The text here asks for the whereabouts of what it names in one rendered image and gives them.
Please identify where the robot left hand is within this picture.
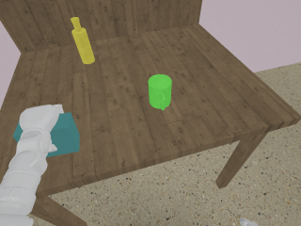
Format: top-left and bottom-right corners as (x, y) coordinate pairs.
(19, 104), (64, 153)

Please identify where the table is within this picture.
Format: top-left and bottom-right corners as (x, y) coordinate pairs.
(0, 0), (301, 226)

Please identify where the robot left upper arm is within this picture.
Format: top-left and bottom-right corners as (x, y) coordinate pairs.
(0, 214), (34, 226)

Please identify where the left robot forearm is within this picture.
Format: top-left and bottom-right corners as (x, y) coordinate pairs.
(0, 127), (51, 216)

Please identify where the sponge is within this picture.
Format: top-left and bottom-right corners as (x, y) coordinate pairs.
(13, 112), (80, 157)

